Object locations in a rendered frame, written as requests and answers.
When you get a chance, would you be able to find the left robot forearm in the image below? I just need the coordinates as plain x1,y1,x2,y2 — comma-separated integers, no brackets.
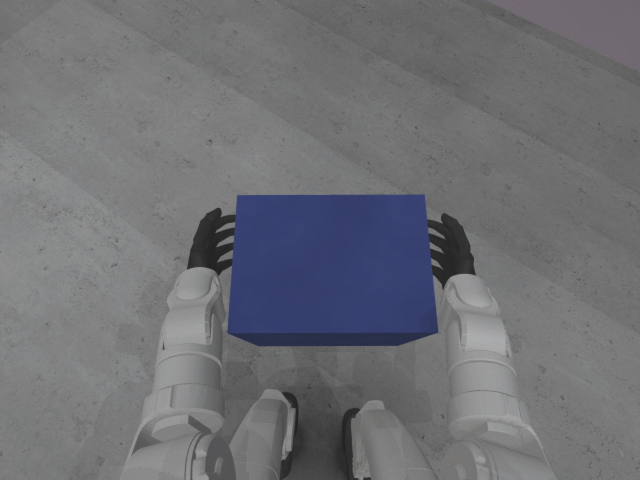
120,267,226,480

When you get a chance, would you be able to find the right robot foot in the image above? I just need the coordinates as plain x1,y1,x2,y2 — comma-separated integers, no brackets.
342,408,371,480

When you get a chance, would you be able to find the right robot upper arm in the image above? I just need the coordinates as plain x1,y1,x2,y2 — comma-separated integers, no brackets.
439,438,557,480

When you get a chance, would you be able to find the robot left hand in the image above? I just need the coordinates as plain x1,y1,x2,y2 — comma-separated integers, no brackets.
187,208,236,276

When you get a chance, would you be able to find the right robot forearm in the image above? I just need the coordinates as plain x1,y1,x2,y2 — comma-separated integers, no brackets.
439,274,558,480

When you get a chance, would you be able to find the carton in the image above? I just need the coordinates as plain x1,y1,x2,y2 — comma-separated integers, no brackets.
227,195,438,346

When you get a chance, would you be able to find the robot right shin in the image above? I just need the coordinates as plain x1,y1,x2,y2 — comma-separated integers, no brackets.
352,400,385,478

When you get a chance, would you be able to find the robot right hand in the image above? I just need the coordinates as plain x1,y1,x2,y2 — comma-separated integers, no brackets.
427,213,476,289

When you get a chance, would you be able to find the left robot upper arm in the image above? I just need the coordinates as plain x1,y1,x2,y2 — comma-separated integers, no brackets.
121,431,236,480

